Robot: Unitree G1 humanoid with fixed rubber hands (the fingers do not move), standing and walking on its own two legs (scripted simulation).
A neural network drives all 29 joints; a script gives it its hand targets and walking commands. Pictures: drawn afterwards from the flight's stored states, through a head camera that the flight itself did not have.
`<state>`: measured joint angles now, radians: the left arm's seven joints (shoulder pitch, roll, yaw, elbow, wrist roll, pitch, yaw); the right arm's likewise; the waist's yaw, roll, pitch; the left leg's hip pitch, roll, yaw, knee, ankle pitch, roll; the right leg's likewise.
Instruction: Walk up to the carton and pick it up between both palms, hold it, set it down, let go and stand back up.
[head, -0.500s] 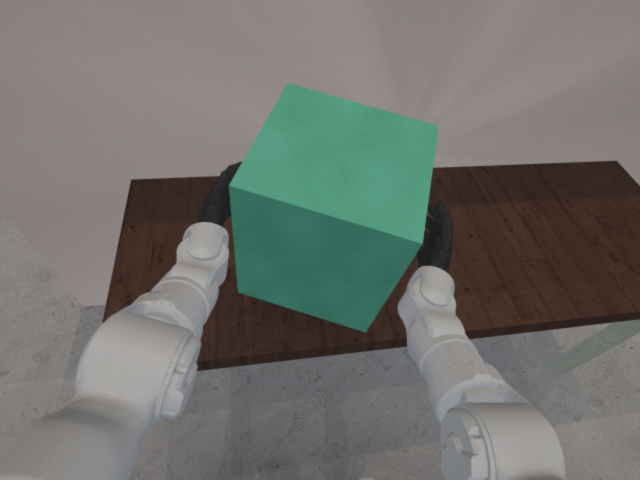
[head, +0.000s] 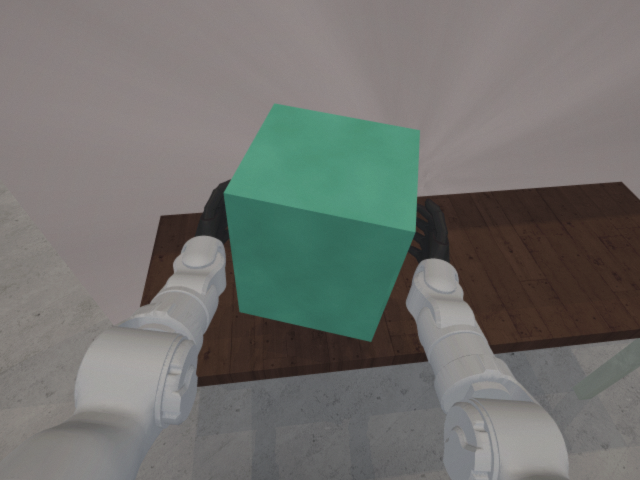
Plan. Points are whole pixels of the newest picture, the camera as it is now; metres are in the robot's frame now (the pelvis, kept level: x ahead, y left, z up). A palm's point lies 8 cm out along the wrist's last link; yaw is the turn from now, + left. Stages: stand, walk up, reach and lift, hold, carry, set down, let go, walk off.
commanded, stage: reach and lift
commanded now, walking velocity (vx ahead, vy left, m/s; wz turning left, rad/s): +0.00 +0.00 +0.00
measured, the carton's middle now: (324, 226) +0.46 -0.05 +0.06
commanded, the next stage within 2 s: none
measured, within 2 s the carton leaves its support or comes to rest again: neither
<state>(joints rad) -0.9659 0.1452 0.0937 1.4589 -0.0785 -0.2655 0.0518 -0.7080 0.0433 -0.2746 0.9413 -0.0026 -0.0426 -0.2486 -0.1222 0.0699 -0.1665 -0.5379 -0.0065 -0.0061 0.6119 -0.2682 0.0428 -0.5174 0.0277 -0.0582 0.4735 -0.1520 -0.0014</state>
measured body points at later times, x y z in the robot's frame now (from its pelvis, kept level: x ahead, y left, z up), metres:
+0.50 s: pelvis +0.02 +0.00 +0.01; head +0.00 -0.01 +0.46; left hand +0.43 +0.13 +0.12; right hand +0.41 -0.17 +0.13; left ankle +0.01 +0.09 -0.73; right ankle +0.04 -0.12 -0.73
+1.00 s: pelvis +0.00 -0.02 +0.02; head -0.03 -0.04 +0.46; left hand +0.40 +0.13 +0.16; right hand +0.40 -0.17 +0.15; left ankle +0.01 +0.09 -0.73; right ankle +0.04 -0.12 -0.73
